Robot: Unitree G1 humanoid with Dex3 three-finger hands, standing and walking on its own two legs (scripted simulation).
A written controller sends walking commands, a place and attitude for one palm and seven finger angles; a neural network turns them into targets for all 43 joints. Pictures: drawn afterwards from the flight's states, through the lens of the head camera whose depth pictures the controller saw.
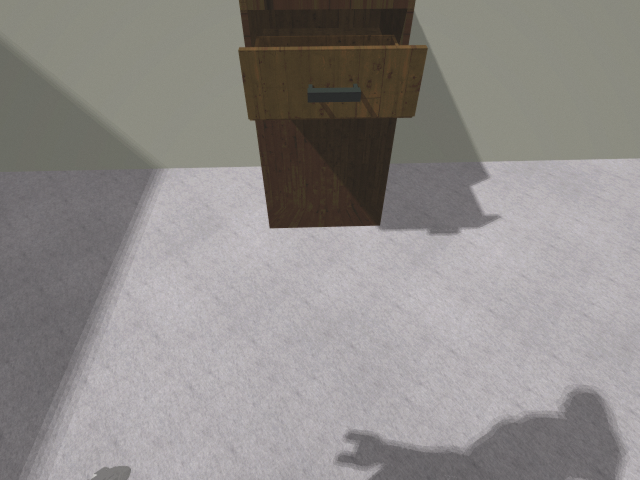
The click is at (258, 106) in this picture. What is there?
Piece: drawer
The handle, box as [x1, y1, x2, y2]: [307, 84, 360, 102]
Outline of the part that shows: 308,84 308,102 360,100 360,89 356,84 353,84 352,87 347,88 313,88 311,84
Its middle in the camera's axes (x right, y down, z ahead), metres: +0.03 -0.37 +0.97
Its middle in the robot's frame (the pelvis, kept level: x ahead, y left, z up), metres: +0.98 +0.02 +0.03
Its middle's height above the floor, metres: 0.80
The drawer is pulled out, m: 0.29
